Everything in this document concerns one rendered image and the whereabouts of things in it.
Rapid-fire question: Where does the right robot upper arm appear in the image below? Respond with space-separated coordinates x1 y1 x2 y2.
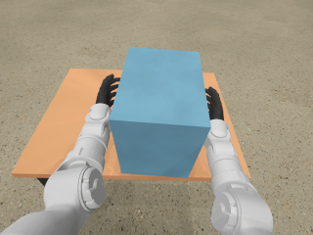
210 190 280 235

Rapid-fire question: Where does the table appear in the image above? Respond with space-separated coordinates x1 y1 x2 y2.
11 69 251 186

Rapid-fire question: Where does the right robot hand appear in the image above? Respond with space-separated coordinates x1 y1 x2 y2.
205 86 224 120

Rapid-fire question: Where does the robot left forearm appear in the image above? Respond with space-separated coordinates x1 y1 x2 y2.
43 103 112 205

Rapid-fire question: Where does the robot right forearm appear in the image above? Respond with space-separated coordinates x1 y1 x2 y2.
203 118 273 229

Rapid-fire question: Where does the left robot hand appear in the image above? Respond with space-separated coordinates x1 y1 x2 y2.
95 73 120 107

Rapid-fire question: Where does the carton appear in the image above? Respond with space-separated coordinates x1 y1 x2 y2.
109 47 211 178

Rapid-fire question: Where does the left robot upper arm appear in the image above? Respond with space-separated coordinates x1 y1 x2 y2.
0 165 107 235

